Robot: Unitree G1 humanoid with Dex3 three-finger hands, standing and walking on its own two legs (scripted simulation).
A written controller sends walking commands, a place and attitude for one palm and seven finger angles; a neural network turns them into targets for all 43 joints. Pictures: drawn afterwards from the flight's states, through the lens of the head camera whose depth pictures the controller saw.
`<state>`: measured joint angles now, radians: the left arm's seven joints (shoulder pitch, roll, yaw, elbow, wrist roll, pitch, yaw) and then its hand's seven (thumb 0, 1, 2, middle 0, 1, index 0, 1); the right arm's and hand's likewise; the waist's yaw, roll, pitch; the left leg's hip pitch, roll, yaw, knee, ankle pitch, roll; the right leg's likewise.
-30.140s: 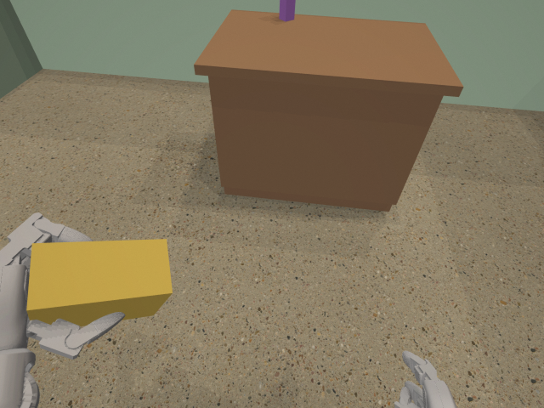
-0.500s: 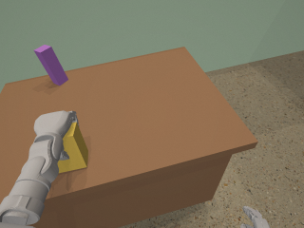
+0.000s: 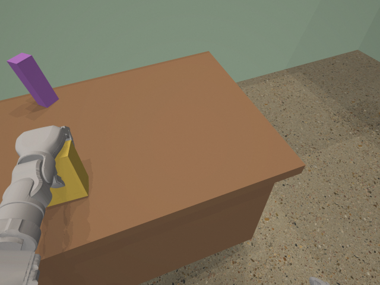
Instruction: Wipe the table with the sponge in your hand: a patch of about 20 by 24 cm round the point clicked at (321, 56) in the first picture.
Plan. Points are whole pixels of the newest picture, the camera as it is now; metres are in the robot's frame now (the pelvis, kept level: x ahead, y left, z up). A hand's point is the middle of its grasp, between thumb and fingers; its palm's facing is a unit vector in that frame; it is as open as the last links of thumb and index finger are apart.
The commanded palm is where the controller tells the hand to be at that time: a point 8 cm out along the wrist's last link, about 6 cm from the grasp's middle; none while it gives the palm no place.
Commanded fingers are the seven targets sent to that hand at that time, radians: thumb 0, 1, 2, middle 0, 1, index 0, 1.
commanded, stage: wipe forward along the first lane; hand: left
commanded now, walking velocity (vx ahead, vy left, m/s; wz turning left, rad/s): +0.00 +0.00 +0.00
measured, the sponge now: (61, 180) +0.34 +0.34 +0.02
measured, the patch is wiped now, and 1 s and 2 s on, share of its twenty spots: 0.25 0.45 0.60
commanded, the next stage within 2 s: slide across to the middle lane in 0.48 s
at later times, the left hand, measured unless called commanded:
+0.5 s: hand (54, 144) +0.40 +0.36 +0.07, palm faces -0.13 +0.02 -0.99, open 10.6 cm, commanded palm +0.40 +0.35 +0.10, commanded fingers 0.00 0.10 1.30 -1.20 -1.60 -1.20 -1.60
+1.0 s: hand (66, 134) +0.43 +0.34 +0.08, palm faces -0.10 +0.02 -1.00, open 10.7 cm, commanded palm +0.43 +0.31 +0.12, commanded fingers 0.00 0.10 1.30 -1.20 -1.60 -1.20 -1.60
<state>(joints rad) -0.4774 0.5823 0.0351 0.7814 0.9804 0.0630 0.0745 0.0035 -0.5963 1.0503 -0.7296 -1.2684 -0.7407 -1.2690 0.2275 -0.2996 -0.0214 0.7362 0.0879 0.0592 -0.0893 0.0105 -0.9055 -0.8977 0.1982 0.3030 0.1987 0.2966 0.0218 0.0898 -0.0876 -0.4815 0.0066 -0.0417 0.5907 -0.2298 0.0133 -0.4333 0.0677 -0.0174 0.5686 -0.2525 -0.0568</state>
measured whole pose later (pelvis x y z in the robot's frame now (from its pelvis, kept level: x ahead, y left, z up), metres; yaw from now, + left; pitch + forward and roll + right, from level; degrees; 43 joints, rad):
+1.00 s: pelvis +0.03 +0.04 +0.01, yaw +1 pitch +9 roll -1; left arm -0.67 0.51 -0.12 0.87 1.00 0.20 0.13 0.00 -0.58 1.05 -0.69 -1.32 -0.70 -1.32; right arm 0.22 -0.26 -0.02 0.77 0.08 0.08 -0.06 0.01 -0.91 -0.90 0.20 0.30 0.20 0.30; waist 0.01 0.06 -0.10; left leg -0.46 -0.04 -0.04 0.55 -0.25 0.04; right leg -0.38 0.02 -0.01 0.49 -0.26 -0.01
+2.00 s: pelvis +0.05 +0.02 +0.01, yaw +1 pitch +5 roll +0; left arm -0.40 0.34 -0.23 0.47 0.99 0.47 0.14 -0.01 -0.52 1.04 -0.62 -1.38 -0.63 -1.38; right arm 0.09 -0.26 0.02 0.68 0.09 0.17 -0.03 0.01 -0.91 -0.90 0.20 0.30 0.20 0.30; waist 0.04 0.07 -0.11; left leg -0.33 -0.03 -0.03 0.50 -0.26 0.02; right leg -0.27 0.03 0.00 0.48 -0.29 -0.03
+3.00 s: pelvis +0.04 +0.01 +0.01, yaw -1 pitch +0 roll +0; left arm -0.02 0.32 -0.28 0.00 0.99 0.55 0.13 -0.01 -0.51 1.03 -0.60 -1.39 -0.64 -1.35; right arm 0.01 -0.25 0.03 0.64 0.09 0.15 0.02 0.01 -0.91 -0.90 0.20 0.30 0.20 0.30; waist 0.08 0.09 -0.09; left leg -0.24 -0.02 -0.01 0.50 -0.27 0.01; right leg -0.22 0.04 0.02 0.52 -0.31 -0.04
